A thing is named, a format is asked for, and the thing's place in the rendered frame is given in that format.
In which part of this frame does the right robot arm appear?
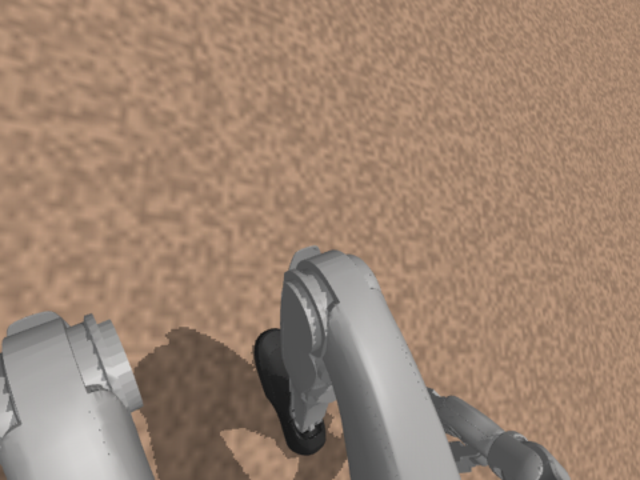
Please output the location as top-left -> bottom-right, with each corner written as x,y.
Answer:
487,431 -> 571,480

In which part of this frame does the right robot hand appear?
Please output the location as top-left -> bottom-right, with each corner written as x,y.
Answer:
426,387 -> 505,473

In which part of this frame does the right robot foot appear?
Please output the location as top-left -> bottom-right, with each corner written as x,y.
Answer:
254,328 -> 326,456

